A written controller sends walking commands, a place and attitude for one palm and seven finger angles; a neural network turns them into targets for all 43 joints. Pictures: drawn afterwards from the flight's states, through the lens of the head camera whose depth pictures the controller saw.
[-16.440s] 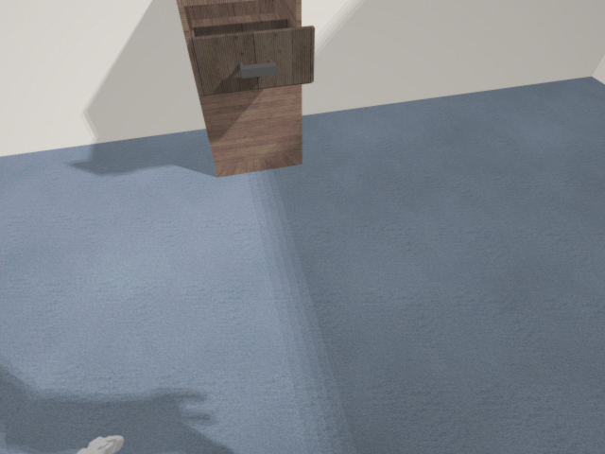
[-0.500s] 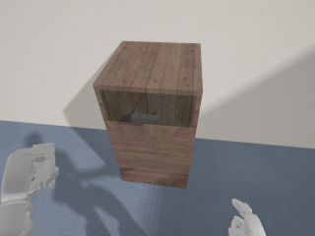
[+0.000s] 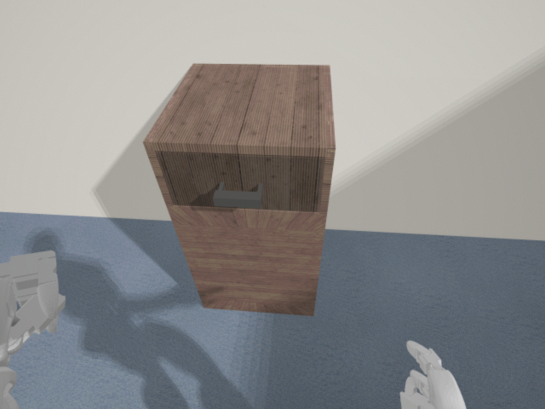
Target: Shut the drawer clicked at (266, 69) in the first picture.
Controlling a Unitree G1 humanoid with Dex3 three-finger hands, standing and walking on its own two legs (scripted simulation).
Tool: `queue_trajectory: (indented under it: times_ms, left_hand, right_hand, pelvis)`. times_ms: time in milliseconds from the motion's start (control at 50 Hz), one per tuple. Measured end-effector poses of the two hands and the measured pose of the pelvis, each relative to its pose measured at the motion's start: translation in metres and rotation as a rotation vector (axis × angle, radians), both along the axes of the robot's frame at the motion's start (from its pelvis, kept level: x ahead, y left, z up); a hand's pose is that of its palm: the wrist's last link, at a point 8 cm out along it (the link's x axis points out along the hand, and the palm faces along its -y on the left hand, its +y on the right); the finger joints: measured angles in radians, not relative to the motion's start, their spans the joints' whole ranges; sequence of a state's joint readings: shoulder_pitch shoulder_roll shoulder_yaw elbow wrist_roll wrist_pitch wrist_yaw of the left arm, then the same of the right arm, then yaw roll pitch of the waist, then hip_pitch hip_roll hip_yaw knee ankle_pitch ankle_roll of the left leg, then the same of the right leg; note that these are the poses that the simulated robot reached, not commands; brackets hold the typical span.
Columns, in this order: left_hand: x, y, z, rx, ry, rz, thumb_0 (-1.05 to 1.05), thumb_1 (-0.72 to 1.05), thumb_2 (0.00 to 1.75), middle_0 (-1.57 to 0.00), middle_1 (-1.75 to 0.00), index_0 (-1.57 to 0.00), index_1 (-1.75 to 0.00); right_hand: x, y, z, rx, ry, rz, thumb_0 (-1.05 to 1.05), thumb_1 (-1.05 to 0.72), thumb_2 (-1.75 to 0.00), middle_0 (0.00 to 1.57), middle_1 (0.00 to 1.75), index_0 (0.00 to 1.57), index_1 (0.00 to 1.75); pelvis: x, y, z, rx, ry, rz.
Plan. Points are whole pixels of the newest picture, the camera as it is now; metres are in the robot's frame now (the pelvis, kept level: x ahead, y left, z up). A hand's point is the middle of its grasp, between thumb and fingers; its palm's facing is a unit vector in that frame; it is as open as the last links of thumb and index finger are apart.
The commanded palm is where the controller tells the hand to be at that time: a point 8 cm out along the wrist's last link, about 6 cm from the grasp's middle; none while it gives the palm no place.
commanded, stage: step back with the hand held close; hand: left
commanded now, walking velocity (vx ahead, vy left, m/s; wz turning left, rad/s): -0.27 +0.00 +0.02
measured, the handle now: (239, 192) +0.62 +0.14 -0.08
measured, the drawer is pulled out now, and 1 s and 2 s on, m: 0.00 0.00 0.00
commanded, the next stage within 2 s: stop stepping back and stand still in 1.76 s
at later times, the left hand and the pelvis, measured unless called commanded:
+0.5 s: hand (25, 349) +0.14 +0.26 +0.15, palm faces +0.36 -0.79 -0.50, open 3.2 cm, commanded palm +0.08 +0.30 +0.17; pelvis -0.05 +0.02 -0.01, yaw +0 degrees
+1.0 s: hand (11, 384) +0.11 +0.25 +0.16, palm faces +0.37 -0.76 -0.54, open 3.2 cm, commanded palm +0.04 +0.29 +0.17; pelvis -0.09 +0.01 -0.03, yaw +0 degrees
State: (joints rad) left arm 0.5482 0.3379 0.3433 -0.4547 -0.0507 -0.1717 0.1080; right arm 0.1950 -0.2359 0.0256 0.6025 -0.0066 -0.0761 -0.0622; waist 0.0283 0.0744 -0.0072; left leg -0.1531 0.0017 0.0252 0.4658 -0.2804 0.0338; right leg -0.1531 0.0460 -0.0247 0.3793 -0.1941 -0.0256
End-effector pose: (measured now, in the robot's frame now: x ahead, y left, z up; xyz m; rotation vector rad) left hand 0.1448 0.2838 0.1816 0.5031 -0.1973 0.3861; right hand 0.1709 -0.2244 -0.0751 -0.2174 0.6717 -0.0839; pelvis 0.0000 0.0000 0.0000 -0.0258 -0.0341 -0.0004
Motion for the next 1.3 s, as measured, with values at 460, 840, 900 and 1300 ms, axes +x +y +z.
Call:
queue_trajectory:
  times_ms: [460, 840, 900, 1300]
  left_hand:
    - [-0.038, 0.016, -0.009, 0.079, 0.019, -0.062, 0.01, 0.89, 0.89, -1.40, -1.60, -1.40, -1.60]
    - [-0.070, 0.008, -0.006, 0.127, -0.100, -0.101, 0.01, 0.89, 0.89, -1.40, -1.60, -1.41, -1.60]
    - [-0.071, 0.007, -0.006, 0.146, -0.103, -0.113, 0.01, 0.89, 0.89, -1.40, -1.60, -1.41, -1.60]
    - [-0.103, 0.011, -0.004, 0.149, -0.137, -0.131, 0.01, 0.89, 0.89, -1.41, -1.60, -1.41, -1.60]
  right_hand:
    - [-0.050, 0.005, -0.001, -0.035, 0.025, -0.088, 0.02, -0.91, -0.90, 0.20, 0.30, 0.20, 0.30]
    - [-0.111, -0.007, -0.015, -0.076, 0.065, -0.097, 0.02, -0.91, -0.90, 0.20, 0.30, 0.20, 0.30]
    - [-0.117, -0.010, -0.015, -0.084, 0.070, -0.108, 0.02, -0.91, -0.90, 0.20, 0.30, 0.20, 0.30]
    - [-0.138, -0.006, -0.010, -0.105, 0.077, -0.097, 0.02, -0.91, -0.90, 0.20, 0.30, 0.20, 0.30]
  pelvis:
    - [-0.047, 0.021, -0.009, 0.015, 0.040, -0.010]
    - [-0.085, 0.017, -0.022, 0.000, 0.034, -0.003]
    - [-0.089, 0.016, -0.022, 0.000, 0.038, -0.001]
    - [-0.115, 0.016, -0.022, -0.037, 0.052, 0.054]
